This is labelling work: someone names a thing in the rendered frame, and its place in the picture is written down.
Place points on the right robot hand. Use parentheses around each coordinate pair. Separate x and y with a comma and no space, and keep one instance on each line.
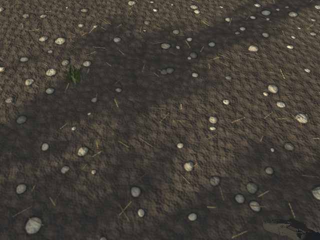
(291,228)

